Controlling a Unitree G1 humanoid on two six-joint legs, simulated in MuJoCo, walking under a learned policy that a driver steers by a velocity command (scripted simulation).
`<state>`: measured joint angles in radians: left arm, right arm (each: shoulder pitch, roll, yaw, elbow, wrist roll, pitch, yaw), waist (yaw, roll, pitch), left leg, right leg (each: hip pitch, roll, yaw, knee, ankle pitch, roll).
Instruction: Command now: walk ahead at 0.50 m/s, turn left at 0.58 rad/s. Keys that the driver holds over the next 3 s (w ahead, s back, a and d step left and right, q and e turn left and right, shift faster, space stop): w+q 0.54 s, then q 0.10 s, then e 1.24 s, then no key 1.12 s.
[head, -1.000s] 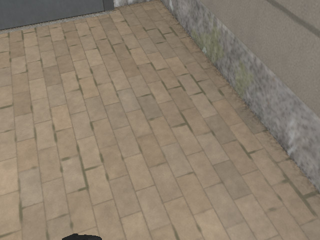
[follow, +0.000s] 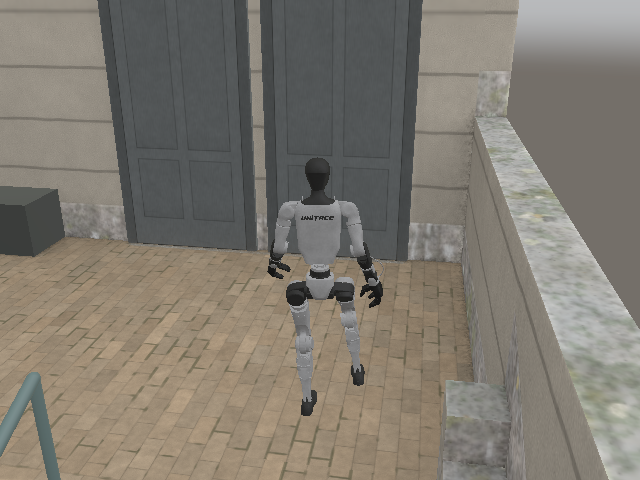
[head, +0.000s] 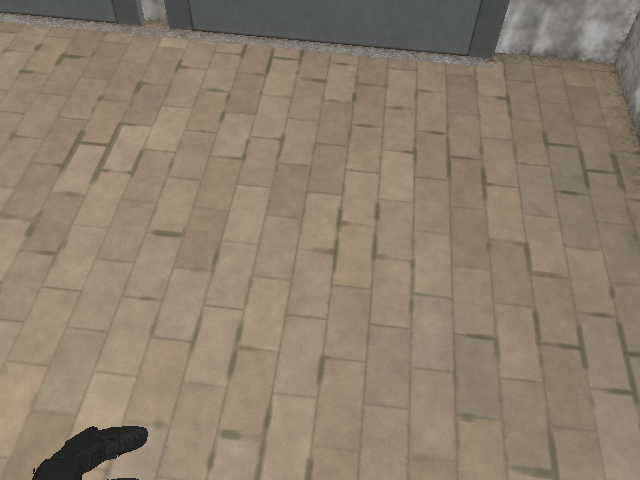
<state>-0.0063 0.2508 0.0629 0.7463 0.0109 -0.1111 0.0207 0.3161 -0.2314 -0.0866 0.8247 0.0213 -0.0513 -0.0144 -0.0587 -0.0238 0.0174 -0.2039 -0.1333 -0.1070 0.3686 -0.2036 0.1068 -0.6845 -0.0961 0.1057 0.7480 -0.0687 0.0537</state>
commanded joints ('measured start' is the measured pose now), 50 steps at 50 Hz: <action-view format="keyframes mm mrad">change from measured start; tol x32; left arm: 1 -85 45 2 -72 -16 -7 -8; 10 342 257 77 1 7 -28 -22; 50 186 108 24 16 -22 129 12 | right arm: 1 -5 -165 -43 -77 6 -11 -9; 50 -189 -147 -8 -124 -47 7 -25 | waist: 1 -8 101 -52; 8 117 146 -168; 10 114 -348 -381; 29 129 -53 37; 35 41 323 -428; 50 62 112 -89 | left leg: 1 -83 204 -182 -91 182 124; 7 54 216 -325 121 183 80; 10 -523 23 -78 814 -399 -55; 12 -651 139 -63 976 -251 -77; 30 -414 186 151 289 95 -53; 33 31 71 190 116 217 25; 35 584 578 -518 135 903 314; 42 -97 374 5 -63 617 154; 50 1 425 61 -142 248 151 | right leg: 1 176 83 -59 -162 151 2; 8 553 42 6 -312 20 -128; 10 1060 -331 646 -400 -218 -350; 16 555 -157 163 -535 -91 -231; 27 631 -161 -170 -572 98 -203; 32 690 -146 -272 -243 662 -129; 33 591 -104 -288 -49 611 -94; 35 13 95 -161 606 -665 2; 50 131 -27 -53 176 -192 21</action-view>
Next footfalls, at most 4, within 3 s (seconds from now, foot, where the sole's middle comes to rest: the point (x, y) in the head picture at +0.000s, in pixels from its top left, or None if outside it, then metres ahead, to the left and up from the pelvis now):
0.16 right None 0.28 -0.14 -0.78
0.68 left None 0.45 0.20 -0.78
1.22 right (321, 454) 0.51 -0.02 -0.78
1.70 left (209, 449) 0.53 0.21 -0.78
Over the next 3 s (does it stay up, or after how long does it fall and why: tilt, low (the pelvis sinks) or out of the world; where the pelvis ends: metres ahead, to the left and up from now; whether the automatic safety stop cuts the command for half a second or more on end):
stays up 0.45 0.07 -0.01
